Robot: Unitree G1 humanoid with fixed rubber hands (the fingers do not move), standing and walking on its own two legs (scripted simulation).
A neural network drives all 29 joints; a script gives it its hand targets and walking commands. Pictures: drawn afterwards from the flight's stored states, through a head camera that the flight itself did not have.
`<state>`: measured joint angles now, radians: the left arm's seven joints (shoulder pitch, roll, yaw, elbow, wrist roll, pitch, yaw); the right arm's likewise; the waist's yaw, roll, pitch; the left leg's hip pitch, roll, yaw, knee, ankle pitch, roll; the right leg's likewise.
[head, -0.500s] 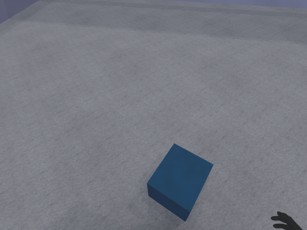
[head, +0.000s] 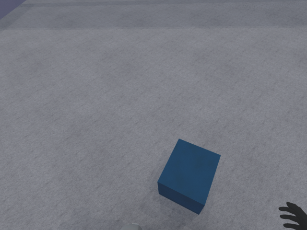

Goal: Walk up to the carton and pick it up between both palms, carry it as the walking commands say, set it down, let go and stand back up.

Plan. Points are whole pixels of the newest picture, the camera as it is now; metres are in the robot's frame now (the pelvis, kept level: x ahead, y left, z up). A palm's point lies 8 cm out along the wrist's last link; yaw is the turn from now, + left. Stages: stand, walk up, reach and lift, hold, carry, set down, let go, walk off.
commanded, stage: walk up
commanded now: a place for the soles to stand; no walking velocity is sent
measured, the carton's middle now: (188, 175) +0.51 -0.14 -0.64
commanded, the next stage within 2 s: none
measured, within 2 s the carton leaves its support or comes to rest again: neither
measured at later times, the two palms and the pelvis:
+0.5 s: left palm out of the picture +0.17 +0.46 -0.07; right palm out of the picture +0.06 -0.25 -0.07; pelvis +0.03 +0.11 +0.00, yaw -16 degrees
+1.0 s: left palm (13, 198) +0.22 +0.43 -0.07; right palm out of the picture +0.01 -0.24 -0.05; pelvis +0.03 +0.12 +0.01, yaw -24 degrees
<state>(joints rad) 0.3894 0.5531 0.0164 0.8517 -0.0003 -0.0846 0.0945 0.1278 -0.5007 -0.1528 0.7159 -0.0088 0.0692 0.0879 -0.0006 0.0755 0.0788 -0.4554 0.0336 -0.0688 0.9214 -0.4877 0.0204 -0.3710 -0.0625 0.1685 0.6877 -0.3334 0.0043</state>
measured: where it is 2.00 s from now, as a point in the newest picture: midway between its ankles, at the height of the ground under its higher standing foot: outside the picture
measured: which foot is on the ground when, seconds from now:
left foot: up 0.00-0.00, down 0.02-1.00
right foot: down 0.00-0.02, up 0.04-0.26, down 0.28-0.44, up 0.46-0.74, down 0.76-1.00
